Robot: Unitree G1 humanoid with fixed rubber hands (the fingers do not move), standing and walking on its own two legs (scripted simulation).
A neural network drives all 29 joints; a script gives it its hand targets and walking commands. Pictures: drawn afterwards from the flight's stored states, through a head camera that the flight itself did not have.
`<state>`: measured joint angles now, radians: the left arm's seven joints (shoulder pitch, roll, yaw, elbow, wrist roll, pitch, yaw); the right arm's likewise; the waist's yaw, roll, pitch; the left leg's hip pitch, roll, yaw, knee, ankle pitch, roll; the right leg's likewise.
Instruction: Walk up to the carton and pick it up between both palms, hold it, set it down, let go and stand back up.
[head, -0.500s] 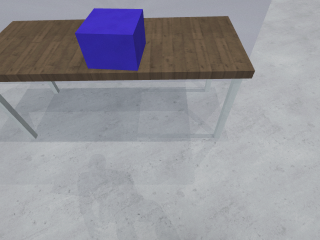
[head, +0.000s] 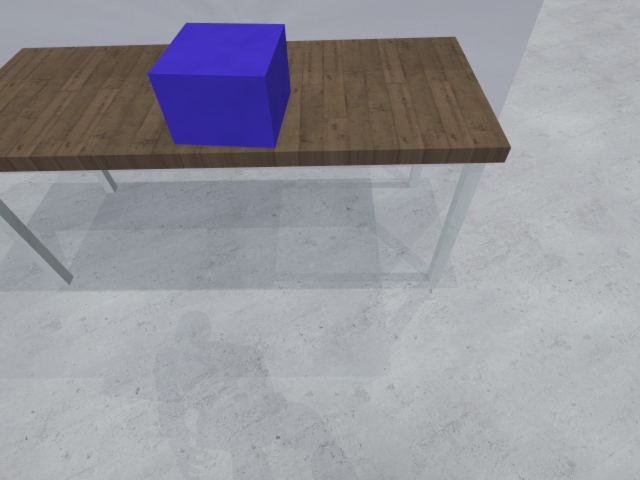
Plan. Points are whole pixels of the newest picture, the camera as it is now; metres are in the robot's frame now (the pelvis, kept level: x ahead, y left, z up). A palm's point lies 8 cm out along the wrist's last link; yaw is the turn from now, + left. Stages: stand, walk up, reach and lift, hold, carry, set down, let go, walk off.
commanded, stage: stand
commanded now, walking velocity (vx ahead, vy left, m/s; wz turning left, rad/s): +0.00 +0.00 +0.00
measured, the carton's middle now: (229, 83) +1.00 +0.26 -0.03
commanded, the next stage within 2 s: walk up in 1.74 s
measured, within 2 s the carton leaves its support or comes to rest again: neither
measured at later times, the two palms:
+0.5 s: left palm out of the picture -0.06 +0.19 -0.15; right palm out of the picture -0.04 -0.20 -0.15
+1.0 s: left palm out of the picture -0.07 +0.19 -0.15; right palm out of the picture -0.06 -0.20 -0.15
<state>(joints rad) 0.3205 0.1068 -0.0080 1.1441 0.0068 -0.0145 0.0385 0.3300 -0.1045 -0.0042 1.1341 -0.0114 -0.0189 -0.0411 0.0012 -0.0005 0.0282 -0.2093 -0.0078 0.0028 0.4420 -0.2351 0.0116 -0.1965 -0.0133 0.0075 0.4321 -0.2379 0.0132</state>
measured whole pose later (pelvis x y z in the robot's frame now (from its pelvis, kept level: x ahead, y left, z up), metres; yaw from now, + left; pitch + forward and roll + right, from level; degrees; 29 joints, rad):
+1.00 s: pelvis -0.01 +0.00 +0.00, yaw +0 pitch -1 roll +0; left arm 0.36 0.09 -0.01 1.16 0.01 -0.01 0.04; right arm 0.36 -0.10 0.00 1.14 -0.01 -0.01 -0.04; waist 0.00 0.01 0.03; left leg -0.21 0.00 0.00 0.44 -0.22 0.01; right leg -0.19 -0.01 0.01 0.42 -0.22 0.01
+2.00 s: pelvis +0.01 -0.01 +0.00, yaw +2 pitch +0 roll -1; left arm 0.38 0.11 0.03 1.11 0.04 -0.04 0.03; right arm 0.40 -0.11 -0.02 1.12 -0.02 -0.02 -0.03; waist 0.00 0.01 0.02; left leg -0.25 0.00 -0.02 0.60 -0.43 0.01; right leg -0.17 -0.01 -0.03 0.44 -0.30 -0.02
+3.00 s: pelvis +0.36 +0.10 +0.00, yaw +17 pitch -3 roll +3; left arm 0.39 0.24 0.03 0.79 0.03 -0.05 0.01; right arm 0.43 -0.26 -0.05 0.75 -0.04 -0.03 0.01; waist 0.04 -0.01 0.10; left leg -0.45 0.00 0.01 1.23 -0.37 0.01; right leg -0.21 -0.05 -0.13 0.48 -0.21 -0.06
